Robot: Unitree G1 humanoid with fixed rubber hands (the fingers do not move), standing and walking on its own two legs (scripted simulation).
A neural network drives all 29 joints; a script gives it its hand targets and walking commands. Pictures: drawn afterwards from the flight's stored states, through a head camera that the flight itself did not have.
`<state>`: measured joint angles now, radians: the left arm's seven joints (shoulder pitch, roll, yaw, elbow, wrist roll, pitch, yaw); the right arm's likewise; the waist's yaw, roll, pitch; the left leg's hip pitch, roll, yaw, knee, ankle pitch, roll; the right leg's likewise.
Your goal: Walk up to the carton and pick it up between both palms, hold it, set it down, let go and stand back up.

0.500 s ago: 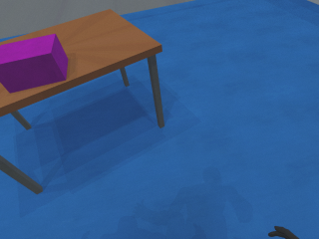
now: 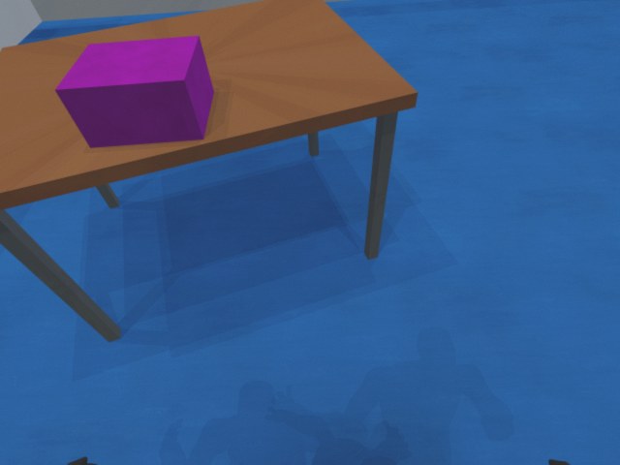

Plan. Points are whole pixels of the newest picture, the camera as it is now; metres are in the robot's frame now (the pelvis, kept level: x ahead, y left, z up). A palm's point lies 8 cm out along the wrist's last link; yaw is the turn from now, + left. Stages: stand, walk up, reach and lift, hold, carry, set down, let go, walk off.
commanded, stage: walk up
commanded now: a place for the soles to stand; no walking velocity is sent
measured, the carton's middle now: (145, 91) +0.90 +0.37 +0.04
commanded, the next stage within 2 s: none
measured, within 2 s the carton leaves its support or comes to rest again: neither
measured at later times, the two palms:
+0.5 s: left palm out of the picture +0.15 +0.41 -0.06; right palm (485, 374) +0.26 -0.22 -0.07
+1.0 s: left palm out of the picture +0.19 +0.48 -0.08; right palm (401, 292) +0.41 -0.13 -0.08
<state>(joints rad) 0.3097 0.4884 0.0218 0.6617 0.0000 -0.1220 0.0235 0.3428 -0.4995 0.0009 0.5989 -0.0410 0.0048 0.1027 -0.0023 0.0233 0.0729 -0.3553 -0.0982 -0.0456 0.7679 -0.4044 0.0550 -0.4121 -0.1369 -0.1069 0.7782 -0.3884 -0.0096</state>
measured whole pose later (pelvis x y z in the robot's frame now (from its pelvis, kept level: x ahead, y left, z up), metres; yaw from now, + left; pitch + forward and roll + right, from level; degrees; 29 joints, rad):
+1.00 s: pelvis +0.21 +0.14 -0.02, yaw +16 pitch -2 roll -1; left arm 0.38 0.48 0.02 0.66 0.00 -0.08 0.02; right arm 0.32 -0.50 0.00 0.60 -0.04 -0.03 0.09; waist -0.01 0.04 0.03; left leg -0.49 -0.02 0.02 0.90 -0.38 0.05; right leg -0.38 -0.18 -0.08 1.07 -0.53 0.01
